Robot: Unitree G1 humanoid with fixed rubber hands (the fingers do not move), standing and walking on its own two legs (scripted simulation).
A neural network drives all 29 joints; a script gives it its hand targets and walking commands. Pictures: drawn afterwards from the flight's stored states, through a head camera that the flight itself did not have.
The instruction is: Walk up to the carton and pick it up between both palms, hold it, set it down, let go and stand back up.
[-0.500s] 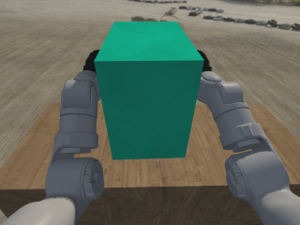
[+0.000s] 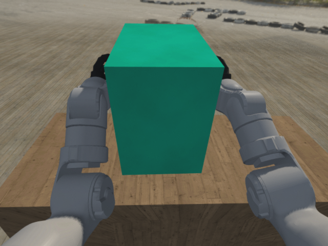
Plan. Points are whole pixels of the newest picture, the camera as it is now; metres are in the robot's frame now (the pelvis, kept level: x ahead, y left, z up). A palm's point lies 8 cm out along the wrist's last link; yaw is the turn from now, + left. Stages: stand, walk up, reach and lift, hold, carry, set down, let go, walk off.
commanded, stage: hold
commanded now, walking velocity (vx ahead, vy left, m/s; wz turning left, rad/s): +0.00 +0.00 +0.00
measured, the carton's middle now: (160, 93) +0.41 +0.01 +0.26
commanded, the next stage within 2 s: none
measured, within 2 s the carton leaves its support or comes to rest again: neither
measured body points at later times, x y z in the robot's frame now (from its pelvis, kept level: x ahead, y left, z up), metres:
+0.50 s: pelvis +0.00 -0.01 +0.00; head -0.08 +0.02 +0.44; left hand +0.39 +0.14 +0.29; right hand +0.39 -0.13 +0.29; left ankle +0.03 +0.12 -0.75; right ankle +0.01 -0.11 -0.75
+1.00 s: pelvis +0.00 +0.01 +0.00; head -0.07 +0.02 +0.44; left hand +0.39 +0.16 +0.29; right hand +0.39 -0.12 +0.29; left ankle +0.03 +0.12 -0.75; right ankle +0.01 -0.11 -0.75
